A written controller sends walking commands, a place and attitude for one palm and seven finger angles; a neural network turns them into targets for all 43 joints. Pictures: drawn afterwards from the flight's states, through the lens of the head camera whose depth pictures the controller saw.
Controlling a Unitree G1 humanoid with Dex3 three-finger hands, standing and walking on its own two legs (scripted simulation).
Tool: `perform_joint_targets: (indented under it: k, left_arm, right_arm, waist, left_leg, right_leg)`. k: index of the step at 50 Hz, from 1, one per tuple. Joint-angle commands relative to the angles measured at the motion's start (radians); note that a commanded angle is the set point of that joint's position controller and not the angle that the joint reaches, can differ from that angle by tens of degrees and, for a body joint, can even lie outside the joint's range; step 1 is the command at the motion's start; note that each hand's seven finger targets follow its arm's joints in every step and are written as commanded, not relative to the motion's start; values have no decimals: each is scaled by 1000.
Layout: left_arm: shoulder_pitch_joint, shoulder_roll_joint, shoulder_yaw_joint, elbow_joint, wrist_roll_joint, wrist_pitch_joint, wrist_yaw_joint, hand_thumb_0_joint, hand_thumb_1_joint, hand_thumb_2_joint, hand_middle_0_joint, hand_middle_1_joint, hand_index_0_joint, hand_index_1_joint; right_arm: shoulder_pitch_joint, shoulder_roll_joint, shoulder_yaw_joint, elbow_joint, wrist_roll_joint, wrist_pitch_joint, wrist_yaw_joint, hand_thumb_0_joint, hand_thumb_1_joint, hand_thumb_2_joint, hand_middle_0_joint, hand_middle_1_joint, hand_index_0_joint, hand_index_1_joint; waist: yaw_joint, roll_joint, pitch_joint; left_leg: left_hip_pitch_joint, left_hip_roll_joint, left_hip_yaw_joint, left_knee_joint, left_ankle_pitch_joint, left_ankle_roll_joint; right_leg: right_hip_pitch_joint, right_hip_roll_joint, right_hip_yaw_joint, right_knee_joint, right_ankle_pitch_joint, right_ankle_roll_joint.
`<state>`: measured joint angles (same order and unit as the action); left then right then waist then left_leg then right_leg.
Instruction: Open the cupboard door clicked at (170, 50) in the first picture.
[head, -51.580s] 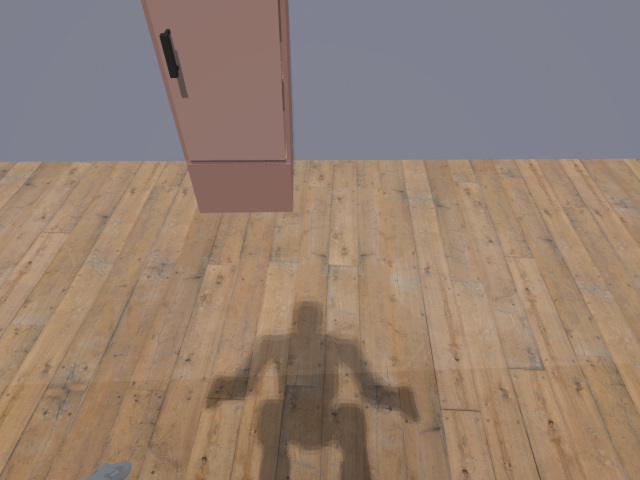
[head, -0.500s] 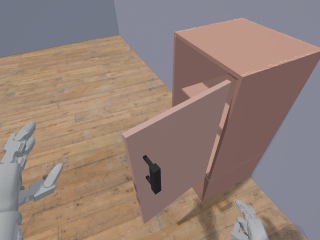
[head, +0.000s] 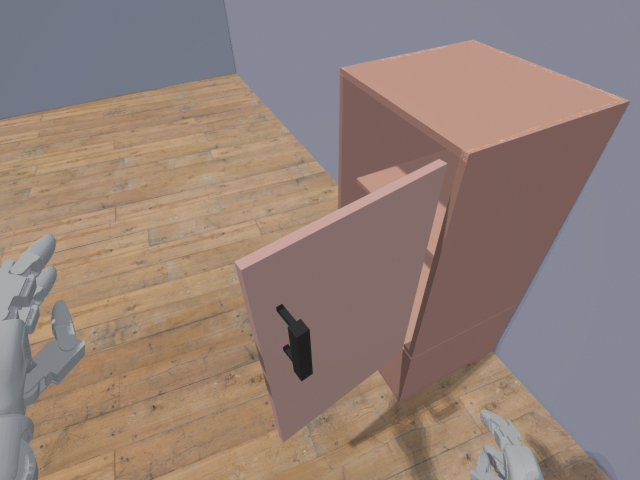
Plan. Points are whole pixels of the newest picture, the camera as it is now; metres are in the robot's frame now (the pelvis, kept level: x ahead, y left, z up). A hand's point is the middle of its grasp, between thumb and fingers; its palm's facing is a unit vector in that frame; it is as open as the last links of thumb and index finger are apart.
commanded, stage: step back with the hand held close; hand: left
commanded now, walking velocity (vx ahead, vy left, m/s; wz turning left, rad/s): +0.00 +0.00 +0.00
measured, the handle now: (293, 342) +0.33 +0.09 -0.04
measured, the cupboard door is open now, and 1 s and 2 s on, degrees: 100 100 100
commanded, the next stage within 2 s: stop stepping back and stand still in 1.42 s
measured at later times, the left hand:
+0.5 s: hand (44, 379) +0.15 +0.28 +0.15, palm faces +0.37 -0.78 -0.51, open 7.4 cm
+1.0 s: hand out of the picture +0.07 +0.30 +0.16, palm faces +0.48 -0.73 -0.49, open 7.4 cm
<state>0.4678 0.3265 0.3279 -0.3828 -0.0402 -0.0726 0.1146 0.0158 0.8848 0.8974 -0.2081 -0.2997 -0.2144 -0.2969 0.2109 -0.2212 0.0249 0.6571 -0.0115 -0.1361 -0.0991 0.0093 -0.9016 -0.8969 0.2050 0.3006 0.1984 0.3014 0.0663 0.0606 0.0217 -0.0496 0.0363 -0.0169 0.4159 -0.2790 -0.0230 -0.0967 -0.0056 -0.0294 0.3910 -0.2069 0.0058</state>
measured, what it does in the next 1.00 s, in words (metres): shifts its weight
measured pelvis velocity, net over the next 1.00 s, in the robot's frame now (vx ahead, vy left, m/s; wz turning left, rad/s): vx -0.12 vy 0.02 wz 0.07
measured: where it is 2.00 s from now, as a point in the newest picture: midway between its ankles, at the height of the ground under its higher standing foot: outside the picture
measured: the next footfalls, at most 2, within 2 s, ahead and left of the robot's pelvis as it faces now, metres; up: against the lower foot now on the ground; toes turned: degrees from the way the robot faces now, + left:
right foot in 1.46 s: -0.23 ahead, -0.13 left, +0.00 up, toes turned +10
left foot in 1.62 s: -0.19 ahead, +0.11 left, +0.00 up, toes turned +8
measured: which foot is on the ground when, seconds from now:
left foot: down 0.00-1.00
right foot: down 0.00-1.00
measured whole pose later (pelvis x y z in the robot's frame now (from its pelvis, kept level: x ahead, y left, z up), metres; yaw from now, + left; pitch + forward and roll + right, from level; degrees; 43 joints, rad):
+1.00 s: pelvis -0.12 +0.02 -0.02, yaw +4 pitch -2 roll -2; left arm 0.51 0.44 0.46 -0.52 0.01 -0.23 0.16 0.01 0.89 0.90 -0.21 -0.30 -0.22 -0.30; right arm 0.22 -0.21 0.01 0.59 -0.01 -0.10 -0.09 0.01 -0.90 -0.90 0.21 0.30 0.20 0.30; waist -0.02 -0.02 0.07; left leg -0.43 0.01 -0.03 0.64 -0.20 0.03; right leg -0.41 0.02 0.05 0.54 -0.17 0.03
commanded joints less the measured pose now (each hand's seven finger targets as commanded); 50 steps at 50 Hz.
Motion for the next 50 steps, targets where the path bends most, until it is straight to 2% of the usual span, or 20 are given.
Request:
perform_joint_targets:
  k: [1, 4, 5, 6, 7, 8, 10, 11, 13, 18, 21, 26, 31, 33, 38, 40, 43, 47, 49, 50]
  left_arm:
    - [-106, 190, 125, -166, -1, -77, 21, 0, 900, 900, -200, -300, -200, -300]
    - [-115, 176, 112, -169, -3, -82, 14, 0, 900, 900, -200, -300, -200, -300]
    - [-197, 208, 125, -248, -1, -94, 18, 0, 900, 900, -200, -300, -200, -300]
    - [-369, 369, 280, -278, 17, -150, 34, 0, 900, 900, -200, -300, -200, -300]
    - [-174, 247, 195, -162, 9, -148, 19, 0, 900, 900, -200, -300, -200, -300]
    - [-62, 221, 175, -132, 6, -135, 12, 0, 900, 900, -200, -300, -200, -300]
    - [-10, 209, 163, -172, 3, -135, 5, 0, 900, 900, -200, -300, -200, -300]
    - [13, 215, 174, -191, 3, -142, 7, 0, 900, 900, -200, -300, -200, -300]
    - [47, 214, 171, -222, -1, -140, 11, 0, 900, 900, -200, -300, -200, -300]
    - [73, 267, 224, -292, -6, -146, 27, 0, 900, 900, -200, -300, -200, -300]
    - [65, 283, 234, -308, -5, -150, 37, 0, 900, 900, -200, -300, -200, -300]
    - [54, 269, 221, -302, 5, -162, 47, 0, 900, 900, -200, -300, -200, -300]
    - [45, 261, 219, -298, 24, -179, 56, 0, 900, 900, -200, -300, -200, -300]
    - [34, 256, 217, -304, 29, -185, 58, 0, 900, 900, -200, -300, -200, -300]
    - [5, 269, 227, -345, 37, -204, 68, 0, 900, 900, -200, -300, -200, -300]
    - [9, 273, 229, -366, 34, -209, 71, 0, 900, 900, -200, -300, -200, -300]
    - [26, 280, 243, -370, 29, -216, 74, 0, 900, 900, -200, -300, -200, -300]
    - [21, 263, 252, -332, 47, -226, 70, 0, 900, 900, -200, -300, -200, -300]
    - [19, 266, 261, -322, 51, -227, 66, 0, 900, 900, -200, -300, -200, -300]
    - [22, 278, 270, -320, 48, -228, 63, 0, 900, 900, -200, -300, -200, -300]
  right_arm:
    - [-157, -100, -40, -155, 4, -64, -10, 0, -900, -900, 200, 300, 200, 300]
    - [-159, -100, -42, -156, 6, -63, -6, 0, -900, -900, 200, 300, 200, 300]
    - [-166, -102, -42, -160, 5, -69, -6, 0, -900, -900, 200, 300, 200, 300]
    - [-146, -108, -17, -193, 16, -50, 0, 0, -900, -900, 200, 300, 200, 300]
    - [-145, -110, -35, -171, 8, -34, -2, 0, -900, -900, 200, 300, 200, 300]
    - [-147, -118, -44, -179, 6, -18, 5, 0, -900, -900, 200, 300, 200, 300]
    - [-150, -124, -52, -192, 3, 5, 11, 0, -900, -900, 200, 300, 200, 300]
    - [-151, -130, -56, -194, 1, 13, 10, 0, -900, -900, 200, 300, 200, 300]
    - [-147, -133, -61, -208, 5, 29, 10, 0, -900, -900, 200, 300, 200, 300]
    - [-149, -124, -71, -231, 11, 55, -1, 0, -900, -900, 200, 300, 200, 300]
    - [-154, -125, -73, -234, 14, 58, -7, 0, -900, -900, 200, 300, 200, 300]
    - [-146, -136, -75, -233, 13, 50, -9, 0, -900, -900, 200, 300, 200, 300]
    - [-134, -148, -75, -240, 15, 38, -3, 0, -900, -900, 200, 300, 200, 300]
    - [-126, -146, -73, -244, 15, 32, -2, 0, -900, -900, 200, 300, 200, 300]
    - [-106, -147, -73, -243, 13, 13, -3, 0, -900, -900, 200, 300, 200, 300]
    - [-96, -145, -72, -238, 12, 4, -3, 0, -900, -900, 200, 300, 200, 300]
    - [-97, -141, -71, -227, 9, -9, -7, 0, -900, -900, 200, 300, 200, 300]
    - [-110, -152, -76, -228, 8, -22, -9, 0, -900, -900, 200, 300, 200, 300]
    - [-110, -151, -80, -228, 10, -26, -5, 0, -900, -900, 200, 300, 200, 300]
    - [-112, -145, -82, -228, 11, -27, -3, 0, -900, -900, 200, 300, 200, 300]
  waist:
    - [3, -21, -9]
    - [2, -12, -10]
    - [0, 17, -52]
    - [-44, 71, 56]
    - [-45, -53, 22]
    - [-42, -92, -2]
    - [-48, -93, -52]
    - [-46, -46, -92]
    - [-51, -11, -145]
    - [-49, -45, -205]
    - [-48, -14, -183]
    - [-50, 20, -121]
    - [-55, 34, -70]
    - [-57, 8, -55]
    - [-64, 0, -59]
    - [-68, 15, -72]
    - [-68, 37, -100]
    - [-61, 108, -70]
    - [-57, 75, -84]
    - [-59, 30, -86]
  left_leg:
    - [-70, -30, 43, -76, 181, 37]
    - [-65, -29, 43, -83, 167, 39]
    - [-47, -34, 43, -80, 173, 40]
    - [-148, -28, 27, -63, 88, 48]
    - [-155, -23, 5, -31, 111, 52]
    - [-126, -25, 15, -13, 155, 55]
    - [-119, -22, 21, -1, 215, 50]
    - [-123, -19, 19, -5, 270, 46]
    - [-122, -6, 18, -11, 338, 40]
    - [-151, 6, 8, -11, 391, 35]
    - [-188, 6, 0, -22, 339, 40]
    - [-317, 18, -18, -60, 146, 57]
    - [-513, 29, -48, -93, -180, 86]
    - [-554, 30, -50, -81, -249, 90]
    - [-541, 22, -60, -29, -316, 89]
    - [-497, 11, -55, -12, -284, 80]
    - [-496, 26, -75, -48, -255, 79]
    - [-727, 94, -131, -136, -434, 123]
    - [-758, 95, -132, -112, -418, 129]
    - [-714, 69, -98, -55, -372, 119]
  right_leg:
    - [23, 7, -13, -84, 87, -12]
    - [20, 8, -9, -87, 66, -10]
    - [33, 6, -4, -86, 77, -10]
    - [-56, -33, 51, -124, 82, -8]
    - [-66, -48, 43, -127, 98, -7]
    - [-74, -51, 51, -134, 130, -10]
    - [-63, -61, 36, -108, 198, -10]
    - [-29, -62, 21, -77, 256, -12]
    - [-10, -53, 15, -41, 296, -5]
    - [21, -41, 6, 9, 348, 4]
    - [-3, -40, 12, 15, 301, 7]
    - [-6, -29, 26, 25, 158, 11]
    - [37, -25, 57, 42, 3, 9]
    - [20, -25, 67, 43, -67, 10]
    - [-65, -28, 92, 17, -196, 2]
    - [-105, -28, 91, 14, -173, -2]
    - [-75, -8, 74, 60, -91, 5]
    - [85, 43, 69, 219, -62, 19]
    - [114, 53, 81, 266, 29, 16]
    - [66, 33, 115, 230, 60, 6]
